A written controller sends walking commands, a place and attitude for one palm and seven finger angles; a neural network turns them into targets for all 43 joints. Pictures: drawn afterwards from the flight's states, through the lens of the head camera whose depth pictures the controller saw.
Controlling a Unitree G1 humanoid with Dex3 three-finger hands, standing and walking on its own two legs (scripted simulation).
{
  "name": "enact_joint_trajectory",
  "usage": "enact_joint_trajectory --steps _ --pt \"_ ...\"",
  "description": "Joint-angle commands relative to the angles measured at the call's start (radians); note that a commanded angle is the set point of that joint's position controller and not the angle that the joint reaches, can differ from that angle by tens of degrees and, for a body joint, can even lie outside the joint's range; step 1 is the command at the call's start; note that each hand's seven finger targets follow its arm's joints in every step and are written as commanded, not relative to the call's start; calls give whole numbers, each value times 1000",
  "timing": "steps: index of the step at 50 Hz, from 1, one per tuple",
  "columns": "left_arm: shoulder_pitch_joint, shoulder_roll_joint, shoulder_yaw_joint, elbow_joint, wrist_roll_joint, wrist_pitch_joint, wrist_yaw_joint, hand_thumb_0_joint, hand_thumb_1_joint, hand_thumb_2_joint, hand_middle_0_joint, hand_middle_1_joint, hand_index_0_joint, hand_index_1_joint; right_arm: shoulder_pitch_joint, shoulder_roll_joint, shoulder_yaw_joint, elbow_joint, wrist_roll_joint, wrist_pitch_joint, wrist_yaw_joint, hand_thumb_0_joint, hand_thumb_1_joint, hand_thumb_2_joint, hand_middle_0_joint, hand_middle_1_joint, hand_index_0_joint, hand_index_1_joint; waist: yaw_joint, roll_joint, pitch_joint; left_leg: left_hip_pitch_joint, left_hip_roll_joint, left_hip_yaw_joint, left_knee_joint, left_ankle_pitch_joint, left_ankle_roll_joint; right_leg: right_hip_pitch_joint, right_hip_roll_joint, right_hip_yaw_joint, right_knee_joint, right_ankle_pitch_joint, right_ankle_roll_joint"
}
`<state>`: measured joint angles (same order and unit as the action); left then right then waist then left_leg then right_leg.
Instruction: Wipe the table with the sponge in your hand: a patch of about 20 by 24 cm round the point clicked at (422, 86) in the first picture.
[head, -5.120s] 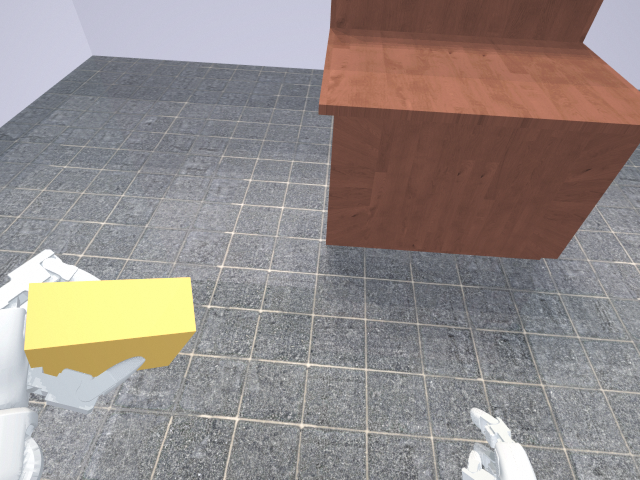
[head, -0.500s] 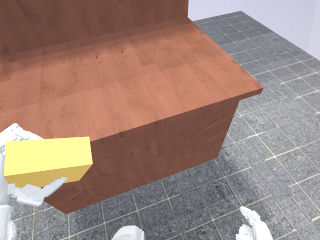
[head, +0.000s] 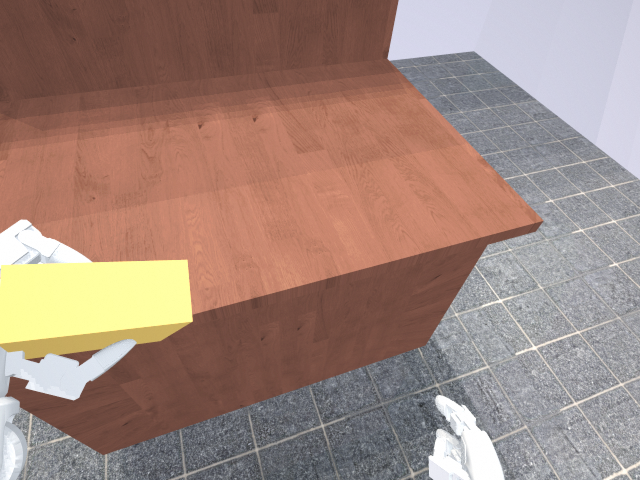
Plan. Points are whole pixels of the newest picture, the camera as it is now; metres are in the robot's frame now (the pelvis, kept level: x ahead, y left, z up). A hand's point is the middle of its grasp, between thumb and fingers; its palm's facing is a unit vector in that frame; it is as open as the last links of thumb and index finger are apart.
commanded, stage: come to a stop and stand still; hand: left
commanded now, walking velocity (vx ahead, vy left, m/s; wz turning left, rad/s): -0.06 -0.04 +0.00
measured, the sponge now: (125, 309) +0.23 +0.20 +0.16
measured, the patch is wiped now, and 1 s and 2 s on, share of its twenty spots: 0.00 0.00 0.00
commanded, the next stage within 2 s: look again from close up in 0.82 s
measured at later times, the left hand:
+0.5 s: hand (99, 350) +0.19 +0.21 +0.16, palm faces +0.38 -0.84 -0.38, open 9.7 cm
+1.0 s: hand (36, 332) +0.19 +0.25 +0.19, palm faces +0.45 -0.76 -0.47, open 9.7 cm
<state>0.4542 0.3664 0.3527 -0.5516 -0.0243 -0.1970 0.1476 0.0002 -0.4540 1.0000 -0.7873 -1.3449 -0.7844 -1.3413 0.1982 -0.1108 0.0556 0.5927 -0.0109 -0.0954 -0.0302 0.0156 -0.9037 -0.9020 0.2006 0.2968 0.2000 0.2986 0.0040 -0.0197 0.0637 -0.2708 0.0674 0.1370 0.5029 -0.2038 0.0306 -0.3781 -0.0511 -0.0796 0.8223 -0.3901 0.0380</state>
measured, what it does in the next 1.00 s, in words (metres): steps on the spot: right foot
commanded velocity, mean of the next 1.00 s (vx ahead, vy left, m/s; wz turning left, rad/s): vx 0.00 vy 0.00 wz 0.00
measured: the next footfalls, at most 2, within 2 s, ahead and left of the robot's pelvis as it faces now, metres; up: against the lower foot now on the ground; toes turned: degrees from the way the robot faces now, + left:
right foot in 0.12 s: +0.07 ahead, -0.12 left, +0.00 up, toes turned -5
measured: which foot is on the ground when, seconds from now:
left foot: down 0.00-1.00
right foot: up 0.00-0.10, down 0.12-1.00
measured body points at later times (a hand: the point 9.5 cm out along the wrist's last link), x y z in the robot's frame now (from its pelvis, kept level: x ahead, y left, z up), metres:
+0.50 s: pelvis -0.02 -0.03 +0.00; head -0.02 -0.02 +0.45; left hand +0.17 +0.25 +0.18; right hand +0.13 -0.29 -0.07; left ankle -0.01 +0.08 -0.74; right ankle +0.03 -0.12 -0.74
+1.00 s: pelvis -0.05 -0.03 +0.00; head -0.04 -0.02 +0.45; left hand +0.16 +0.28 +0.21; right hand +0.09 -0.26 -0.09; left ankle -0.01 +0.08 -0.74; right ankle +0.03 -0.12 -0.74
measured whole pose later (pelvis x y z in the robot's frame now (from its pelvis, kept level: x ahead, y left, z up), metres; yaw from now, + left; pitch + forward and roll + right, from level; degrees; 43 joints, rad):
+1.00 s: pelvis -0.05 -0.03 +0.00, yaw +0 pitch -2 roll -1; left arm 0.21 0.50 0.40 -0.30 0.01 -0.23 0.09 0.00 -0.45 1.00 -0.79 -1.35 -0.78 -1.34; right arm 0.27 -0.19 0.03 0.63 -0.01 -0.12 -0.06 0.02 -0.90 -0.90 0.20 0.30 0.20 0.30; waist 0.05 -0.02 0.07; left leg -0.28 0.02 0.01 0.54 -0.21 0.01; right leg -0.28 0.04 -0.09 0.42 -0.09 -0.04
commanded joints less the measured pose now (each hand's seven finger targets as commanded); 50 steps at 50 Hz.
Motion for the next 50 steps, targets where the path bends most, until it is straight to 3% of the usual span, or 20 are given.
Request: enact_joint_trajectory --steps 1,5,7,9,12,15,17,20,22,25,29,33,37,41,45,46,47,48,49,50 --pt "-44 158 105 -228 -15 -53 23 0 100 1300 -1200 -1600 -1200 -1600 -49 -188 -75 -128 4 -66 -25 0 -900 -900 200 300 200 300 -11 237 -180 107 217 -168 -177 318 67 103 41 -29 -184 31 2" --pt "-68 156 115 -159 -10 -49 27 0 100 1300 -1200 -1600 -1200 -1600 -64 -178 -68 -127 13 -58 -29 0 -900 -900 200 300 200 300 -7 166 -181 35 164 -122 -76 152 7 267 19 5 -440 241 -9" --pt "-89 167 110 -123 -8 -48 27 0 100 1300 -1200 -1600 -1200 -1600 -61 -164 -63 -128 11 -51 -29 0 -900 -900 200 300 200 300 -24 16 -188 -16 60 -71 41 -16 -43 267 -110 192 -462 519 -68" --pt "-95 155 92 -104 -22 -23 19 0 100 1300 -1200 -1600 -1200 -1600 -65 -163 -71 -127 19 -47 -27 0 -900 -900 200 300 200 300 -12 -170 -170 -17 -30 -75 161 -168 -59 179 -189 300 -526 423 -124" --pt "-73 156 98 -90 -14 -18 21 0 100 1300 -1200 -1600 -1200 -1600 -86 -160 -60 -120 16 -33 -29 0 -900 -900 200 300 200 300 -1 -149 -160 -85 -35 -137 264 -222 -44 210 -217 269 -525 381 -156" --pt "-73 168 113 -120 -12 -37 29 0 100 1300 -1200 -1600 -1200 -1600 -103 -164 -56 -126 15 -26 -41 0 -900 -900 200 300 200 300 1 -86 -174 -60 -41 -122 116 -141 -43 269 -167 183 -473 440 -138" --pt "-47 169 114 -135 -14 -42 30 0 100 1300 -1200 -1600 -1200 -1600 -88 -178 -69 -129 12 -21 -46 0 -900 -900 200 300 200 300 -1 -36 -172 19 -45 -118 -24 -45 -38 243 -136 180 -465 352 -113" --pt "-39 176 108 -200 -15 -57 32 0 100 1300 -1200 -1600 -1200 -1600 -93 -215 -85 -151 14 -20 -51 0 -900 -900 200 300 200 300 16 151 -161 64 85 -230 -146 170 -3 211 -23 129 -398 216 -56" --pt "-42 169 101 -195 -8 -65 29 0 100 1300 -1200 -1600 -1200 -1600 -100 -204 -69 -150 6 -21 -52 0 -900 -900 200 300 200 300 14 284 -109 -84 132 -280 -223 65 19 254 15 80 -333 167 -35" --pt "-113 163 87 -191 6 -81 30 0 100 1300 -1200 -1600 -1200 -1600 -89 -204 -73 -140 4 -44 -55 0 -900 -900 200 300 200 300 15 217 -96 -163 120 -251 -217 -17 13 314 17 79 -330 187 -32" --pt "-82 127 65 -99 2 -67 25 0 100 1300 -1200 -1600 -1200 -1600 -62 -212 -82 -131 9 -60 -47 0 -900 -900 200 300 200 300 8 93 -125 -119 38 -180 -140 -128 -13 290 -14 148 -435 206 -45" --pt "-98 138 59 -66 0 -50 24 0 100 1300 -1200 -1600 -1200 -1600 -54 -202 -78 -117 5 -51 -39 0 -900 -900 200 300 200 300 -2 -42 -122 -36 -22 -143 -22 -168 -23 157 -94 256 -585 -30 -73" --pt "-121 152 62 -77 -1 -34 26 0 100 1300 -1200 -1600 -1200 -1600 -68 -193 -69 -115 3 -35 -41 0 -900 -900 200 300 200 300 -6 -48 -107 1 -30 -153 -17 -156 -18 91 -104 239 -622 -155 -78" --pt "-115 166 78 -107 1 -37 29 0 100 1300 -1200 -1600 -1200 -1600 -78 -198 -62 -126 0 -30 -48 0 -900 -900 200 300 200 300 4 71 -93 -71 14 -208 -178 -215 -5 174 -20 162 -546 -88 -47" --pt "-96 159 80 -117 3 -40 28 0 100 1300 -1200 -1600 -1200 -1600 -74 -197 -63 -135 2 -35 -47 0 -900 -900 200 300 200 300 8 103 -95 -138 31 -220 -222 -202 -4 277 13 128 -488 58 -38" --pt "-1160 999 668 -385 153 -137 11 0 100 1300 -1200 -1600 -1200 -1600 96 -228 -88 -113 -18 -88 -46 0 -900 -900 200 300 200 300 16 -118 36 -164 9 -120 -8 -43 4 93 -33 193 -574 172 87" --pt "-607 395 267 210 46 -96 -35 0 100 1300 -1200 -1600 -1200 -1600 14 -117 -49 -66 7 -78 -38 0 -900 -900 200 300 200 300 7 -80 -237 -4 -61 -119 63 -43 8 151 -126 174 -535 66 -34" --pt "-310 312 228 188 0 -91 -33 0 100 1300 -1200 -1600 -1200 -1600 -19 -152 -73 -128 17 -90 -40 0 -900 -900 200 300 200 300 72 -79 -118 0 -72 -118 77 -100 -12 113 -110 301 -663 -15 -15" --pt "-214 145 105 271 -22 -83 -44 0 100 1300 -1200 -1600 -1200 -1600 -38 -178 -76 -149 24 -115 -23 0 -900 -900 200 300 200 300 57 115 -147 67 -69 -111 -9 -129 -13 129 -114 280 -629 -65 -76" --pt "-209 153 81 146 -31 -107 -53 0 100 1300 -1200 -1600 -1200 -1600 -5 -197 -90 -161 27 -114 -13 0 -900 -900 200 300 200 300 51 156 -164 56 -72 -119 -44 -178 -4 139 -101 281 -600 -120 -66"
